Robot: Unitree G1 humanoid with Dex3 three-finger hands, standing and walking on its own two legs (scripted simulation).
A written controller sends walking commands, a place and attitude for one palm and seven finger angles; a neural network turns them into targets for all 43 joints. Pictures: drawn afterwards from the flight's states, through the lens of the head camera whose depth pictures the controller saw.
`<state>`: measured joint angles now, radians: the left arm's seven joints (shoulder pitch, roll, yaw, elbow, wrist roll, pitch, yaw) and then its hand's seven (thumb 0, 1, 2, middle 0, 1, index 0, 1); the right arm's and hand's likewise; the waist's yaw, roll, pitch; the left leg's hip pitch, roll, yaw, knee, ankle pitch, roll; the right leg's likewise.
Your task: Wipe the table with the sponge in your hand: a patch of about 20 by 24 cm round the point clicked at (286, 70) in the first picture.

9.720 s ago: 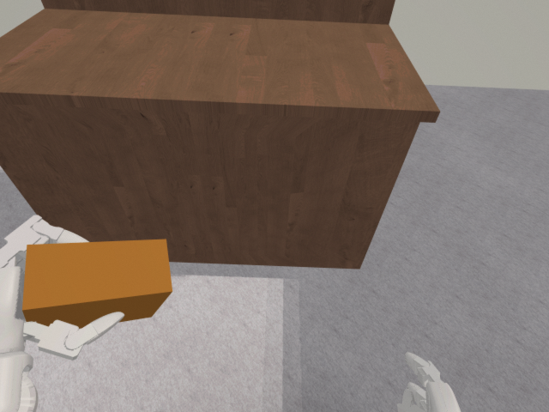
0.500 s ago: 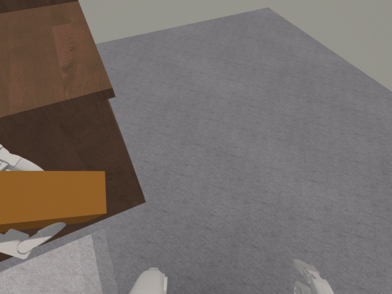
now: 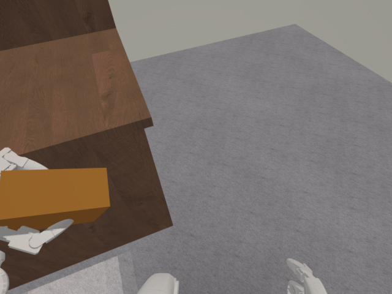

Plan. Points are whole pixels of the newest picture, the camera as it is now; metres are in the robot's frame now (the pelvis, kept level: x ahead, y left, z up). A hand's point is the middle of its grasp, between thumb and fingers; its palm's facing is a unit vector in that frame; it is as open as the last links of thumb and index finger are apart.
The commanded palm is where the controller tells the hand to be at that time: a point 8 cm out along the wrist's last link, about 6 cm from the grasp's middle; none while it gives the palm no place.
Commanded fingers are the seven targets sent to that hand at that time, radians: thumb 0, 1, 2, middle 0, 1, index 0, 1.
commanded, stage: shuffle to correct the standing spot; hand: left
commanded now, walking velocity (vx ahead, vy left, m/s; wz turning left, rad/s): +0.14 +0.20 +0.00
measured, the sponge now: (71, 199) +0.22 +0.22 +0.14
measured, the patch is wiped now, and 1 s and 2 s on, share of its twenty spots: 0.00 0.00 0.00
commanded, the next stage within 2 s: come to a stop and stand still in 1.48 s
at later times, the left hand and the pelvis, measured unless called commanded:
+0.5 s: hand (11, 160) +0.26 +0.32 +0.18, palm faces +0.42 -0.75 -0.50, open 10.3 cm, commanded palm +0.22 +0.36 +0.18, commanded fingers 0.00 0.10 1.30 -1.20 -1.60 -1.20 -1.60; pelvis +0.06 +0.08 -0.01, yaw +0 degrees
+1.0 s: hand out of the picture +0.31 +0.42 +0.18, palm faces +0.42 -0.79 -0.44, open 10.3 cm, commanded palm +0.25 +0.45 +0.18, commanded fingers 0.00 0.10 1.30 -1.20 -1.60 -1.20 -1.60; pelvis +0.09 +0.17 -0.01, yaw +0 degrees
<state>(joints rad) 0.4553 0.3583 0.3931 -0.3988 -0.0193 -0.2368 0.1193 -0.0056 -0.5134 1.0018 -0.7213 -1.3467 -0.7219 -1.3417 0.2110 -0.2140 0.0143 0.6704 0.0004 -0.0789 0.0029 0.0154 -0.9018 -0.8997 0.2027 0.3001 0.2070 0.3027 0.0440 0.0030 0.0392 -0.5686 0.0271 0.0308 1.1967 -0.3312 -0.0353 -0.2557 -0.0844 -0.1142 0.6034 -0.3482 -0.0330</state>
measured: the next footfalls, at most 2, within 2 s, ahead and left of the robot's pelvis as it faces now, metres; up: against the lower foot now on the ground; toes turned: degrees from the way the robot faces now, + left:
left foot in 0.18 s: +0.11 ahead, +0.19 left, +0.00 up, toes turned +7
right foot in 0.46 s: +0.11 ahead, +0.00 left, +0.00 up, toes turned -10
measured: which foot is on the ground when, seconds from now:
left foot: up 0.00-0.16, down 0.18-0.48, up 0.50-0.82, down 0.84-1.00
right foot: down 0.00-0.18, up 0.20-0.44, down 0.46-0.86, up 0.88-1.00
